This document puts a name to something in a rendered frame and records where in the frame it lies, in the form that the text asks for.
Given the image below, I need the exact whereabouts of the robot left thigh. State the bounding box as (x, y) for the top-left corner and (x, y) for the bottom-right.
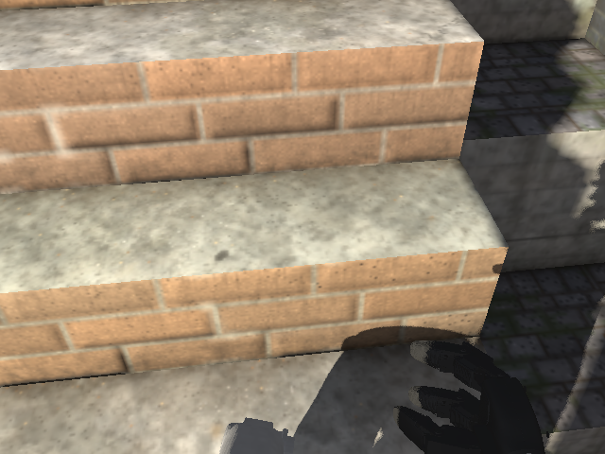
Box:
(219, 417), (295, 454)

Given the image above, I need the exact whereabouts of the robot right hand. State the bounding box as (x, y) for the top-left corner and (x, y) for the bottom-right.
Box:
(393, 340), (549, 454)

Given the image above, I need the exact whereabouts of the left robot shin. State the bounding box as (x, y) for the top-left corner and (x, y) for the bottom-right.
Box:
(219, 423), (238, 453)

